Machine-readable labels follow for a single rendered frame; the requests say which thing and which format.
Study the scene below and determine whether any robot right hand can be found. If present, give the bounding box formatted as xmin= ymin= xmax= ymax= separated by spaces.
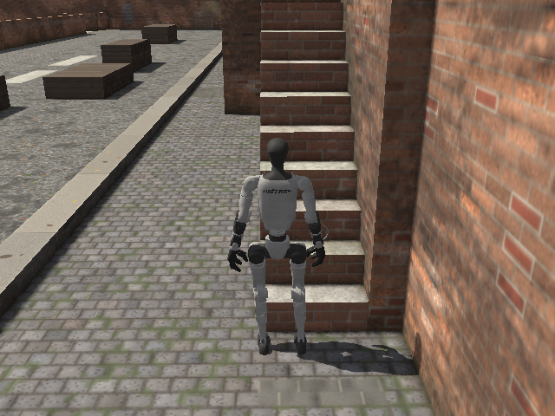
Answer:
xmin=307 ymin=245 xmax=326 ymax=267

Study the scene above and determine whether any right robot thigh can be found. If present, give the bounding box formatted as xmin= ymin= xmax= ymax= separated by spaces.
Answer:
xmin=289 ymin=242 xmax=307 ymax=302

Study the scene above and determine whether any robot left forearm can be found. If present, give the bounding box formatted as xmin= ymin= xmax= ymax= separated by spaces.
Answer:
xmin=230 ymin=210 xmax=246 ymax=251

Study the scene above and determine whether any robot left hand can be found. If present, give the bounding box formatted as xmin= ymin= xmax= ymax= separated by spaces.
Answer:
xmin=227 ymin=249 xmax=248 ymax=272

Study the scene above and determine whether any right robot upper arm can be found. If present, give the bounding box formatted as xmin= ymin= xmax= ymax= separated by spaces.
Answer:
xmin=296 ymin=175 xmax=318 ymax=224

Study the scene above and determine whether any robot right forearm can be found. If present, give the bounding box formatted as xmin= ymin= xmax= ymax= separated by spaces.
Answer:
xmin=309 ymin=211 xmax=324 ymax=249

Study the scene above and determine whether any robot left shin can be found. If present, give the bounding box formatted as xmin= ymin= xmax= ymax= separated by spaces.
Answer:
xmin=253 ymin=288 xmax=267 ymax=343

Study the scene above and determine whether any left robot upper arm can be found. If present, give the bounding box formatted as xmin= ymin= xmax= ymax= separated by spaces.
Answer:
xmin=237 ymin=175 xmax=259 ymax=224

